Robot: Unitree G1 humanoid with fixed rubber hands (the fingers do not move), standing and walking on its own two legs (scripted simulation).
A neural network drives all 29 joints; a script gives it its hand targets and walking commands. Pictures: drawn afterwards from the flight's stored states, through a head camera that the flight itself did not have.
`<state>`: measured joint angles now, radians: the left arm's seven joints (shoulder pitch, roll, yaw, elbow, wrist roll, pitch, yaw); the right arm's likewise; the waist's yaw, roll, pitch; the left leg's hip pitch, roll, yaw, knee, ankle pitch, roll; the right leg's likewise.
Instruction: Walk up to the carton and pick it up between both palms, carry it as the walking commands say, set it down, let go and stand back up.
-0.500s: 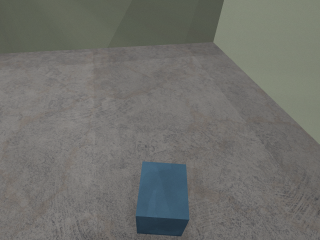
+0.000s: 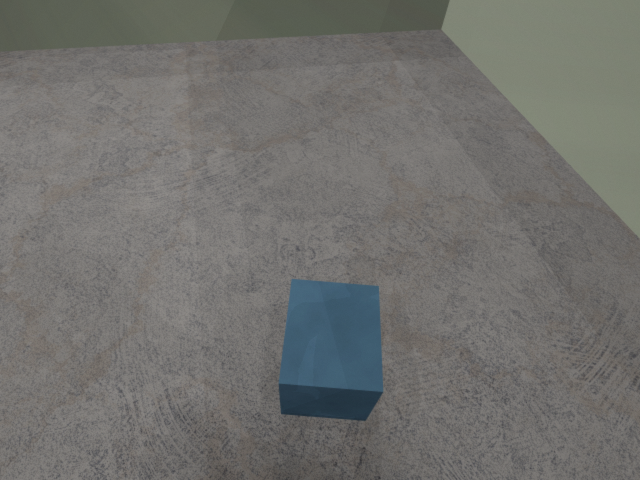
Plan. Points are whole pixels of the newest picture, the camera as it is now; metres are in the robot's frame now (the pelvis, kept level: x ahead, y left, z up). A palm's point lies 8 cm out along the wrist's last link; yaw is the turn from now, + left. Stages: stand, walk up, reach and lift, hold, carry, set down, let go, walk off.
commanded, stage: walk up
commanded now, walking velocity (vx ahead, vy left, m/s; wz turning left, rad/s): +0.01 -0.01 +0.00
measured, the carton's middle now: (329, 351) +0.53 -0.03 -0.62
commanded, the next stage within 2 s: none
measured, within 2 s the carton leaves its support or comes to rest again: neither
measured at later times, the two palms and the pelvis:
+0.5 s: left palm out of the picture +0.01 +0.18 -0.13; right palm out of the picture +0.02 -0.23 -0.14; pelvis +0.03 -0.02 +0.01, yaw +0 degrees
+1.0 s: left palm out of the picture +0.10 +0.19 -0.15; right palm out of the picture +0.06 -0.21 -0.16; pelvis +0.11 -0.02 -0.01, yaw +0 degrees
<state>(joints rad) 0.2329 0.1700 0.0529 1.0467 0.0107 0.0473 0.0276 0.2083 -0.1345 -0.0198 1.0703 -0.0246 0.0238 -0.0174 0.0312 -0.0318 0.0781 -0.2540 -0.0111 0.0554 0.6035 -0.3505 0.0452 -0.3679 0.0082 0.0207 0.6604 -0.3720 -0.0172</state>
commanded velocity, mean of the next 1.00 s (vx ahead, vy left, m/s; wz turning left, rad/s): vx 0.04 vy -0.01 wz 0.00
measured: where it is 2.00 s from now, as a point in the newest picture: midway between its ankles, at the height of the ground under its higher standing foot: outside the picture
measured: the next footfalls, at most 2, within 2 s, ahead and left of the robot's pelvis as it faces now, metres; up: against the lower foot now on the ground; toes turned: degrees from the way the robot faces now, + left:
none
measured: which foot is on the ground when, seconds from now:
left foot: down 0.00-1.00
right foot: down 0.00-1.00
